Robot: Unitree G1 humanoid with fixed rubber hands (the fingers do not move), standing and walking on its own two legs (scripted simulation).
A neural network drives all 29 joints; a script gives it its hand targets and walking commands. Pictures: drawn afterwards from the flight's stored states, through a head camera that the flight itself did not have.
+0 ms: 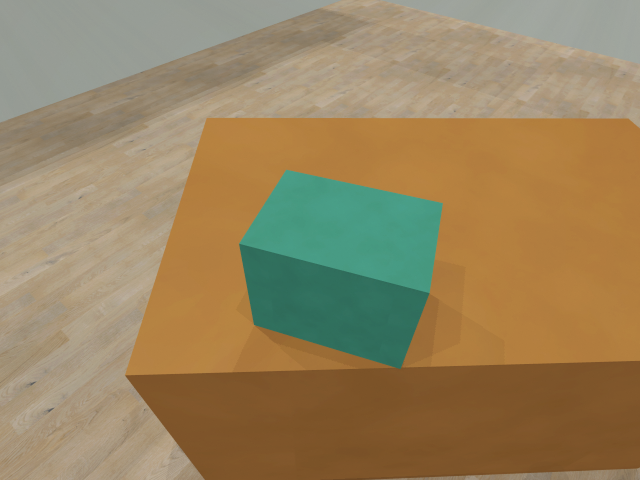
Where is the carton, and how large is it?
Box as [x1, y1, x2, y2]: [239, 170, 442, 368]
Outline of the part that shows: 286,170 239,243 254,324 400,368 429,292 442,203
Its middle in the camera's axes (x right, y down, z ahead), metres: +0.03 +0.05 +0.59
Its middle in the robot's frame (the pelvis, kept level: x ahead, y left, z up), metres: +0.43 -0.02 +0.02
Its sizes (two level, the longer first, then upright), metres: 0.238 0.165 0.192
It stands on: a pedestal, 0.69 m high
